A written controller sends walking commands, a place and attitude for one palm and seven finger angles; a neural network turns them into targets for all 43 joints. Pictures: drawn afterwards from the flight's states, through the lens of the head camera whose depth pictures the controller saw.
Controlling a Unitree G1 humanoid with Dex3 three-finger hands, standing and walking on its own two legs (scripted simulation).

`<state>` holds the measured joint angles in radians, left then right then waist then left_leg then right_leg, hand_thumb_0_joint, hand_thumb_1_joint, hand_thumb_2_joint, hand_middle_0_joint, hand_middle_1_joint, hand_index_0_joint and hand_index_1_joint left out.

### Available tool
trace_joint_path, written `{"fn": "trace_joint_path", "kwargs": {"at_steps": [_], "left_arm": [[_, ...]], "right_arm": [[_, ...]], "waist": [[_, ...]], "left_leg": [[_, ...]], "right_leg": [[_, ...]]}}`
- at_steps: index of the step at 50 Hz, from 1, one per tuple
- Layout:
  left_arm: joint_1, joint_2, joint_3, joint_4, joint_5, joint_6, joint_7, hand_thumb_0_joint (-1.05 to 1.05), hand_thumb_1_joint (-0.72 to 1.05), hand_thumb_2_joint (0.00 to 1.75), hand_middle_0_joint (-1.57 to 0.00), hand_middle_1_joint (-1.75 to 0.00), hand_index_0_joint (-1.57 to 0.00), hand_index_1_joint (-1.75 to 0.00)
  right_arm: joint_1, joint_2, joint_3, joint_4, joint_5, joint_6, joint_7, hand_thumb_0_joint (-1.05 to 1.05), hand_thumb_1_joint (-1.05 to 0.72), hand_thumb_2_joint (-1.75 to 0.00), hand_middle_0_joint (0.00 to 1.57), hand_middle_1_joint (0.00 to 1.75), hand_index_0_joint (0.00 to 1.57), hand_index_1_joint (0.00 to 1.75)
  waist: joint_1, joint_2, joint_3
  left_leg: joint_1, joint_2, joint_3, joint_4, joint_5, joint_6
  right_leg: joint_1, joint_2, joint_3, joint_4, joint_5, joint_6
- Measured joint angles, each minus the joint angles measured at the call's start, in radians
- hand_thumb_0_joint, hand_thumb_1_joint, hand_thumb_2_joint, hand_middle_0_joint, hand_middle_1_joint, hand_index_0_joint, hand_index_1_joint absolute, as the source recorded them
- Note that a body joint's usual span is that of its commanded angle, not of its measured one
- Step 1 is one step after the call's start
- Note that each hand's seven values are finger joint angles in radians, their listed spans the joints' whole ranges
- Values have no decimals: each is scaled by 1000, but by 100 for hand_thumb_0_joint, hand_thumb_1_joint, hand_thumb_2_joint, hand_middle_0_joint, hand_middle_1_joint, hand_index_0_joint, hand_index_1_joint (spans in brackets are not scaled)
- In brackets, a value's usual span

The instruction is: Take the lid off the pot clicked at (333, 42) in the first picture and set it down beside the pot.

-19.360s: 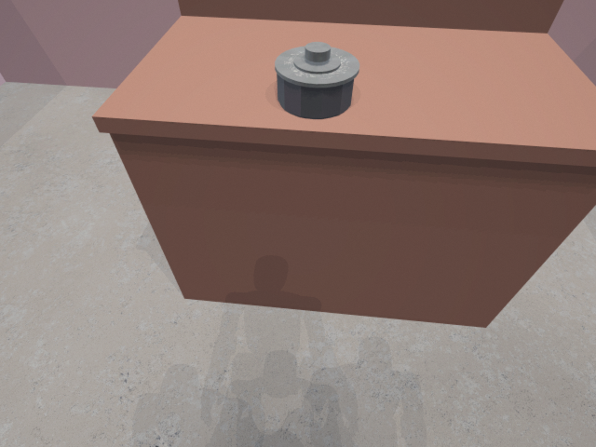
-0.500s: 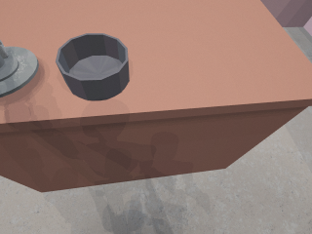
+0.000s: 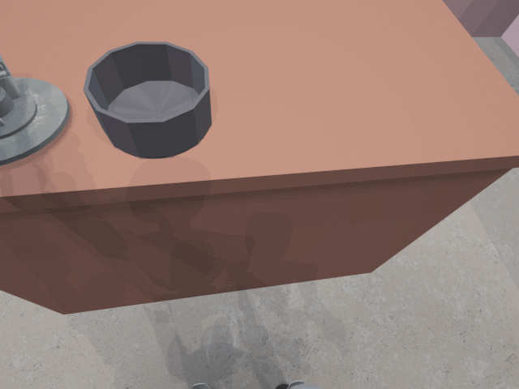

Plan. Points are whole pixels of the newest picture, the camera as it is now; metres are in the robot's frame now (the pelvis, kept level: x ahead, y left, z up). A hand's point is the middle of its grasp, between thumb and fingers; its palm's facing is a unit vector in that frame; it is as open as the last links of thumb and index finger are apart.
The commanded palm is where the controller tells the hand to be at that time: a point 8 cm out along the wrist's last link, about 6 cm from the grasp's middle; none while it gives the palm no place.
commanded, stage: open the fingers wide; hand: left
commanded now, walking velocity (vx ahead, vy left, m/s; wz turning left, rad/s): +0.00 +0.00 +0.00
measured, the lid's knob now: out of the picture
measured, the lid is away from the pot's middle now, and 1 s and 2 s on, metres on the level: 0.22 0.23 0.23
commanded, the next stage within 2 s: raise the empty hand in 1.14 s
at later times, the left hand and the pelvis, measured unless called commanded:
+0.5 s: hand out of the picture +0.47 +0.33 +0.13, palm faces -0.41 -0.12 -0.91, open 8.3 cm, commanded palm +0.50 +0.33 +0.19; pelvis +0.00 +0.00 +0.00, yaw +0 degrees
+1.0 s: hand out of the picture +0.47 +0.34 +0.14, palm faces -0.40 -0.11 -0.91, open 10.7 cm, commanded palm +0.50 +0.33 +0.19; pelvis -0.01 +0.01 +0.00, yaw +0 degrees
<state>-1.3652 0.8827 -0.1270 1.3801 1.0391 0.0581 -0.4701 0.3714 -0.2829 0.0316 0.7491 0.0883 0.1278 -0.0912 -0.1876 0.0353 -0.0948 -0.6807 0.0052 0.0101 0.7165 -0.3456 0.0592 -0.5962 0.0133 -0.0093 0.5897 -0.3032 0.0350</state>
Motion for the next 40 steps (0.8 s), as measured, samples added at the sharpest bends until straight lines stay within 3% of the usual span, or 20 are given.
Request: {"fn": "trace_joint_path", "kwargs": {"at_steps": [3, 5, 10, 16, 30, 40], "left_arm": [[10, 0, 6, -6, -3, -2, 9, -2, 24, 76, -56, -102, -52, -97], [84, 11, 66, -79, 6, -39, 16, -2, 24, 76, -56, -102, -52, -97], [184, 20, 102, -179, -2, -106, 40, -3, 25, 77, -56, -101, -50, -97], [200, 23, 91, -199, -8, -137, 33, -3, 26, 77, -55, -101, -50, -97], [203, 17, 83, -214, -28, -162, 30, -1, 24, 79, -54, -95, -51, -92], [204, 22, 81, -221, -27, -158, 29, -1, 12, 80, -49, -86, -47, -84]], "right_arm": [[4, 0, -2, -5, 3, 4, 1, 0, -90, -90, 21, 30, 20, 30], [9, 0, -5, -23, -1, 20, 2, 0, -90, -90, 21, 30, 20, 30], [-2, 7, -6, -42, 4, 65, -4, 0, -90, -90, 21, 30, 20, 30], [-31, 6, -5, -56, 11, 85, -10, 0, -90, -90, 21, 30, 20, 30], [-81, 1, -2, -71, 15, 92, -11, 0, -90, -90, 21, 30, 20, 30], [-58, 8, -2, -67, 15, 101, -7, 0, -90, -90, 21, 30, 20, 30]], "waist": [[0, 2, 0], [6, 5, -5], [22, 1, -2], [32, -4, -1], [47, -9, -1], [50, -6, 1]], "left_leg": [[-5, 1, -1, 8, -3, -1], [-2, 4, 6, 8, -4, -2], [8, 9, 10, 11, -7, -3], [11, 9, 2, 14, -7, -5], [11, 4, 1, 21, -9, -1], [11, 0, 5, 21, -8, 6]], "right_leg": [[-6, 1, -1, 10, -4, -2], [-9, 3, 7, 15, -5, -3], [-2, 8, 11, 21, -7, -5], [5, 8, 3, 20, -7, -8], [8, 4, 2, 24, -9, -3], [10, 0, 6, 21, -6, 1]]}}
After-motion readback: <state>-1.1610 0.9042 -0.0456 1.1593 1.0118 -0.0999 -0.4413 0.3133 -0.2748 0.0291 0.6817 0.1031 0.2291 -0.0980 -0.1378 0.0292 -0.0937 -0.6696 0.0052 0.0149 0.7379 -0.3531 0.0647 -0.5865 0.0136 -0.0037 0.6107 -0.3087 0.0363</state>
